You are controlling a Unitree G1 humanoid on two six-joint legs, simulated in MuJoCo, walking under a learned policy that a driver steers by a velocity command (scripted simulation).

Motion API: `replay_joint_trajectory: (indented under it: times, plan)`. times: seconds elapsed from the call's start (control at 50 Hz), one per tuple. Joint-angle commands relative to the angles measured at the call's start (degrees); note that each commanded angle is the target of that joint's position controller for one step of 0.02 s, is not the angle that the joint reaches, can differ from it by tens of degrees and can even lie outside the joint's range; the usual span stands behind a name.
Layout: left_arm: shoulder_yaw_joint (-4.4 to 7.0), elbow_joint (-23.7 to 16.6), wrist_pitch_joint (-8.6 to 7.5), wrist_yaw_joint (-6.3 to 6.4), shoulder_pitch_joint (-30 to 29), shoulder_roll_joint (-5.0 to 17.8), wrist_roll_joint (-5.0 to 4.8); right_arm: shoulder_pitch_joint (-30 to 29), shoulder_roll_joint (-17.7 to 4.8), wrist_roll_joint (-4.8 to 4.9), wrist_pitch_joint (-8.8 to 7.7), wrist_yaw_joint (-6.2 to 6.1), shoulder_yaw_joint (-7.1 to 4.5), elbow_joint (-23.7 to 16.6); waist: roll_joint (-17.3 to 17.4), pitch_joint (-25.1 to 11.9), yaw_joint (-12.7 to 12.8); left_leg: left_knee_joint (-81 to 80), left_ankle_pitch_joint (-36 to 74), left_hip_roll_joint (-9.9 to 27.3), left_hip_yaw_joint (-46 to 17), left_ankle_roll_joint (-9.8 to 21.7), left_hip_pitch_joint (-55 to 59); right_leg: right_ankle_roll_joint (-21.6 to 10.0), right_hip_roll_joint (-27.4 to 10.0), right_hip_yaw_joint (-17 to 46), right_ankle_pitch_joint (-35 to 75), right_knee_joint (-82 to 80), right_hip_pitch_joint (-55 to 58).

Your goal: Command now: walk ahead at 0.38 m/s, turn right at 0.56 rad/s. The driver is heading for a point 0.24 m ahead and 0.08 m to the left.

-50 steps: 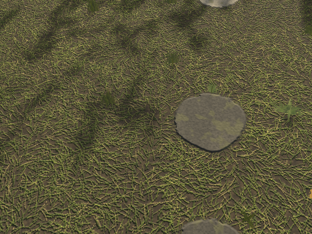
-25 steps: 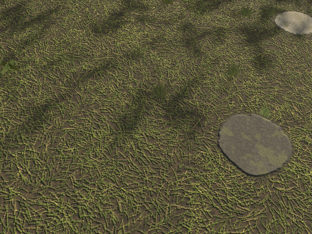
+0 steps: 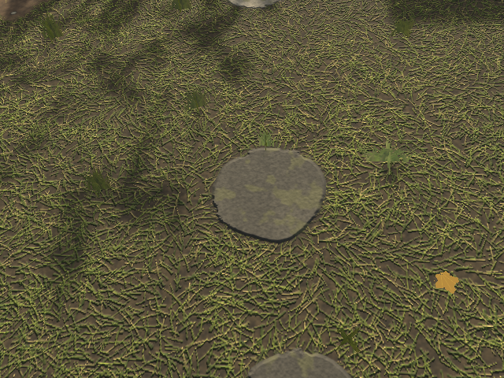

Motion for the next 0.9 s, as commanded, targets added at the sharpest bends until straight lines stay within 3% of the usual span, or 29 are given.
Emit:
replay_joint_trajectory:
  times: [0.02, 0.08, 0.22, 0.28, 0.32, 0.34, 0.36, 0.38, 0.4, 0.42, 0.44, 0.46, 0.48, 0.52, 0.56, 0.62, 0.66, 0.7, 0.72, 0.76, 0.82, 0.9]
  plan:
    - [1.63, -1.76, -2.16, 0.07, 4.04, 7.55, 0.62, -2.87, -4.58, -0.20, -1.22, 0.99, -1.11, -3.23, -8.39, -2.53, 2.10, -5.06, 5.51, 0.78, 0.34, -0.40, -12.06, -6.52, -14.56, 20.64, -20.64, -16.36, 11.02]
    - [1.12, 0.33, -3.76, 0.93, 7.38, 7.12, 0.88, -4.52, -3.37, -0.20, -2.31, 0.64, -0.80, -2.75, -7.21, 0.44, 3.25, -10.88, 8.45, 0.98, 0.37, -0.14, -12.54, -6.16, -14.35, 18.08, -5.48, -15.30, 12.16]
    - [-0.04, 2.83, -4.49, 1.64, 8.52, 6.21, 1.01, -4.58, -2.08, 0.85, -3.26, 0.33, 0.00, -2.50, -7.41, -0.89, 2.35, -17.89, 6.67, -1.33, 2.55, 1.86, -3.33, -5.80, -14.48, 12.64, 34.98, -6.28, 9.31]
    - [-0.50, 3.71, -4.17, 2.05, 7.76, 5.63, 1.07, -3.42, -1.84, 1.35, -3.48, -0.13, 0.31, -2.06, -7.32, -1.77, 1.62, -21.36, 6.18, -3.19, 3.34, 3.63, 2.76, -4.19, -14.08, 12.48, 43.73, -2.23, 8.06]
    - [-0.72, 4.22, -4.15, 2.43, 6.49, 5.58, 0.66, 0.01, -2.05, 1.55, -3.82, -0.75, 0.21, -0.90, -7.27, -2.49, -0.26, -27.99, 7.90, -4.37, 3.21, 5.19, 9.76, -2.44, -13.17, 13.45, 45.32, 1.34, 7.61]
    - [-0.89, 4.45, -4.41, 2.58, 5.21, 5.46, -0.05, 3.20, -1.94, 1.29, -4.30, -1.26, 0.20, 0.07, -6.28, -3.52, -2.62, -35.18, 14.36, -3.85, 2.49, 6.16, 16.21, -0.71, -11.56, 12.59, 44.26, 5.10, 6.51]
    - [-1.59, 3.81, -5.10, 2.47, 4.71, 3.86, -0.45, 7.43, -3.90, 0.81, -4.99, -1.99, -0.14, 0.82, -3.29, -7.61, -4.25, -38.13, 23.27, 2.73, -3.90, 7.81, 26.18, 1.56, -9.30, 11.42, 36.34, 11.15, 2.90]
    - [-2.38, 3.07, -5.43, 2.50, 8.52, 0.79, -0.31, 10.91, -8.40, 0.75, -5.09, -2.64, -0.65, 0.37, 6.51, -12.93, -2.92, -35.88, 47.01, 16.67, -17.98, 12.77, 36.07, 3.23, -3.54, 6.58, 6.14, 23.12, -3.71]
    - [-1.59, 5.22, -3.88, 2.97, 12.83, 2.64, -0.32, 11.03, -7.92, 2.54, -4.14, -2.39, -0.68, 1.65, 10.03, -15.87, -2.08, -37.06, 50.81, 21.92, -26.25, 20.61, 33.88, 3.85, 1.96, 3.17, -22.89, 30.11, -6.61]
    - [-1.38, 6.84, -2.67, 3.19, 11.29, 4.11, 1.23, 8.45, -4.00, 3.19, -4.11, -1.80, 0.28, 1.24, 2.73, -10.25, -0.93, -39.24, 39.28, 19.81, -24.23, 20.30, 27.79, 4.05, -0.38, 4.13, -23.54, 33.73, -7.97]
    - [-1.54, 7.16, -2.23, 2.83, 8.48, 3.07, 1.71, 4.63, -1.42, 2.92, -4.10, -1.63, 1.14, 0.68, 1.04, -6.19, -0.47, -41.66, 31.31, 16.58, -20.08, 18.24, 23.29, 4.42, -1.37, 4.18, -20.55, 33.43, -8.36]
    - [-1.75, 7.36, -1.84, 2.49, 6.94, 2.19, 1.49, 1.78, 0.11, 2.35, -3.91, -1.76, 1.84, 0.48, 1.08, -4.14, 0.45, -43.88, 27.26, 13.82, -16.08, 16.12, 20.09, 5.06, -2.59, 3.88, -17.87, 30.84, -7.30]
    - [-1.89, 7.64, -1.37, 2.17, 6.08, 1.67, 1.48, 0.60, 0.22, 2.09, -3.90, -2.11, 2.05, 0.85, 2.94, -2.76, 1.07, -45.30, 26.33, 11.57, -12.63, 14.78, 17.44, 5.82, -3.51, 2.92, -15.46, 27.60, -5.40]
    - [-2.53, 9.54, -0.95, 2.04, 7.38, 0.23, 1.26, 0.48, -0.37, 1.58, -3.94, -2.19, 2.02, 2.12, 4.40, -3.75, 1.65, -44.38, 29.90, 8.46, -7.76, 13.42, 16.52, 6.98, -3.38, 0.00, -13.57, 21.58, -1.47]
    - [-2.89, 10.53, -0.66, 2.37, 6.02, -0.39, 0.97, 1.95, -0.90, 1.70, -3.94, -2.09, 1.98, 3.44, 4.06, -5.00, 0.71, -43.44, 29.25, 8.15, -7.06, 13.57, 17.86, 7.45, -3.79, -1.63, -12.45, 15.36, 0.43]
    - [-3.12, 11.85, -0.35, 2.81, 3.96, -0.55, 0.73, 1.82, -1.68, 1.83, -3.34, -2.03, 1.79, 4.67, 4.42, -5.07, 0.37, -43.08, 19.98, 7.76, -7.92, 12.96, 16.61, 7.05, -4.24, -3.00, -6.18, 7.29, 3.40]
    - [-3.50, 12.93, -0.85, 2.96, 3.02, -0.86, 1.19, 1.05, -1.29, 2.11, -2.91, -2.06, 1.92, 5.24, 2.48, -3.54, 1.21, -42.83, 9.89, 6.19, -7.71, 10.30, 12.12, 6.20, -5.18, -2.13, 2.99, -1.48, 8.34]
    - [-3.26, 13.11, -1.84, 3.13, 0.89, 2.46, 1.74, 3.17, -0.17, 2.18, -2.87, -1.74, 1.98, 5.97, -2.09, -0.99, -1.08, -43.53, 1.29, 3.06, -6.65, 6.96, 9.49, 4.61, -10.98, 5.25, 6.22, -3.40, 7.79]
    - [-3.07, 14.42, -2.09, 2.91, 0.26, 2.68, 1.04, 3.97, 0.22, 2.38, -2.55, -1.67, 1.83, 7.25, -5.69, 1.33, -1.49, -43.20, 3.31, 0.99, -4.40, 6.48, 13.79, 3.59, -10.74, 5.26, 3.90, -3.33, 1.66]
    - [-3.68, 15.75, -2.91, 2.94, 0.26, 0.43, 0.91, 4.81, -0.01, 2.11, -2.53, -1.95, 1.61, 9.17, -5.69, 0.66, -1.16, -40.83, 10.87, 1.61, -4.23, 6.68, 18.86, 3.97, -10.34, 4.63, 6.06, -4.73, 0.72]
    - [-3.78, 17.66, -3.50, 3.46, 0.74, 0.36, 0.57, 5.43, 0.11, 2.14, -2.86, -2.14, 1.50, 11.04, -4.71, -1.99, -1.14, -39.54, 18.76, 2.28, -3.94, 6.88, 21.48, 3.93, -10.34, 4.05, 11.80, -4.71, 3.92]
    - [-3.99, 19.67, -3.42, 3.66, 0.50, -0.24, 0.52, 5.49, 0.90, 2.28, -2.56, -2.45, 1.65, 13.39, -3.25, -1.49, -1.03, -39.82, 18.79, 2.13, -3.46, 6.30, 21.53, 3.51, -10.57, 3.77, 13.25, -4.99, 5.11]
